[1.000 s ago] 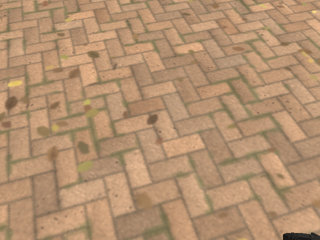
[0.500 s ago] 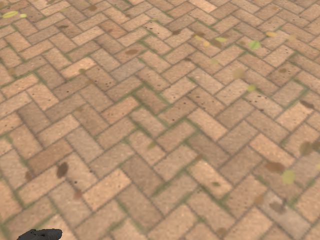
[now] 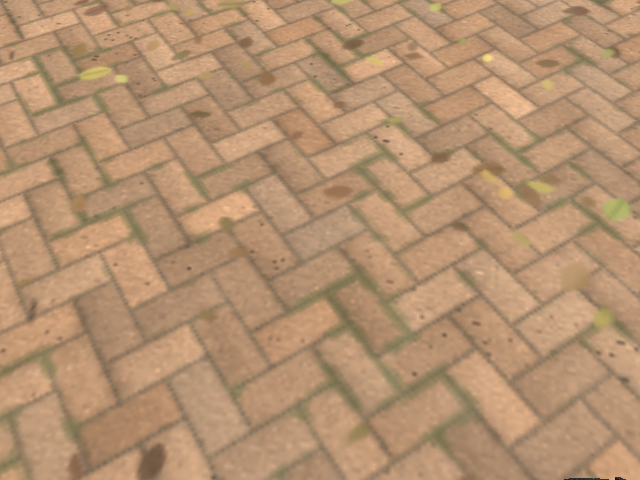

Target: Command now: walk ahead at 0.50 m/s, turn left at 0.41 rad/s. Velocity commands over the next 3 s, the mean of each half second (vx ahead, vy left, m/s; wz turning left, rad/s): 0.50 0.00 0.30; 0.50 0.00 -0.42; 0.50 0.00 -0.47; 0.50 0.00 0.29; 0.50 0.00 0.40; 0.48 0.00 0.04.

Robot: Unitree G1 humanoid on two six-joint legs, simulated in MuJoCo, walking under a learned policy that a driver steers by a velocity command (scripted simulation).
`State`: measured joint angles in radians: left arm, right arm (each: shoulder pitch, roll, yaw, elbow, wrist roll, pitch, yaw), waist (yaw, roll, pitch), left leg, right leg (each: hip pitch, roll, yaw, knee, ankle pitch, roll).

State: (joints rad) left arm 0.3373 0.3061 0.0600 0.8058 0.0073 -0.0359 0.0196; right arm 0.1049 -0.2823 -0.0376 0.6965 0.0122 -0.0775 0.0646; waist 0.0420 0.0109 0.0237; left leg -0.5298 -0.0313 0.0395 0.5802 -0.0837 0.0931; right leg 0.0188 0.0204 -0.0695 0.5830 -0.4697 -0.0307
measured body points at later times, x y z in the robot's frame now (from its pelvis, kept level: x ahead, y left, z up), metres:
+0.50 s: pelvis +0.31 -0.02 +0.01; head +0.33 -0.02 +0.46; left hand +0.46 +0.26 -0.07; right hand +0.41 -0.30 -0.11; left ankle +0.13 +0.08 -0.68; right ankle +0.42 -0.10 -0.72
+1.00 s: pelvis +0.59 +0.03 +0.01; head +0.61 +0.03 +0.46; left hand +0.63 +0.31 -0.11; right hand +0.80 -0.23 -0.05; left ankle +0.68 +0.13 -0.71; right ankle +0.43 -0.09 -0.66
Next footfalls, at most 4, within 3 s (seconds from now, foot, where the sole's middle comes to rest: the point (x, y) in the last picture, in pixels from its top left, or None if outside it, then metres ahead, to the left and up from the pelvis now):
0.44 right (395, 479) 0.46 -0.09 -0.75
0.94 left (292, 357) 0.72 0.13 -0.75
1.44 right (436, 284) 0.92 -0.21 -0.75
1.98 left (377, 177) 1.28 -0.07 -0.75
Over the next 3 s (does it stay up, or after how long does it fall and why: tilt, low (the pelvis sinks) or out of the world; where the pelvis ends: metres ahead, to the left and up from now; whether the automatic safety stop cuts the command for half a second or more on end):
stays up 1.68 -0.15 0.01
